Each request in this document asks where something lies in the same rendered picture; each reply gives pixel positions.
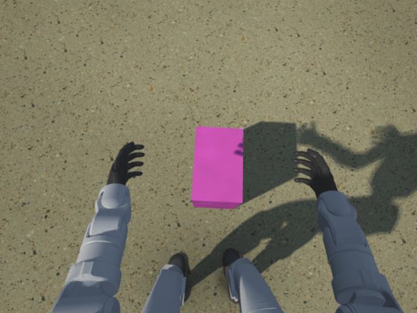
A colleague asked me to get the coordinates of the robot left upper arm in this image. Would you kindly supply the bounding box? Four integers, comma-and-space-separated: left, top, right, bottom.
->
52, 294, 121, 313

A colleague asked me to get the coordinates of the left robot thigh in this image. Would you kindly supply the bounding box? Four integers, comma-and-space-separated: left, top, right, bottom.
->
141, 271, 186, 313

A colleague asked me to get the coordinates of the robot left forearm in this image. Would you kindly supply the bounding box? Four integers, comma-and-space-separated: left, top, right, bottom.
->
50, 183, 131, 313

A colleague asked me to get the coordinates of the robot left foot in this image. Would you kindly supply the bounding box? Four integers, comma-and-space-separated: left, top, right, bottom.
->
168, 254, 186, 277

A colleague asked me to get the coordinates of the right robot hand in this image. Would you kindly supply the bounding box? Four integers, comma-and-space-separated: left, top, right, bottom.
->
292, 149, 338, 198

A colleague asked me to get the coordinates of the carton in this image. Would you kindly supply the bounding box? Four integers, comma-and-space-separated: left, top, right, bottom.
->
192, 127, 244, 209

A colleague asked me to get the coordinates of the left robot hand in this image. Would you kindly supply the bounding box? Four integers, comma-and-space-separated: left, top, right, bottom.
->
107, 142, 145, 186

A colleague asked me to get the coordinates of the robot right forearm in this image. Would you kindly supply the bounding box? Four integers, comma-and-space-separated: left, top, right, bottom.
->
316, 190, 404, 313

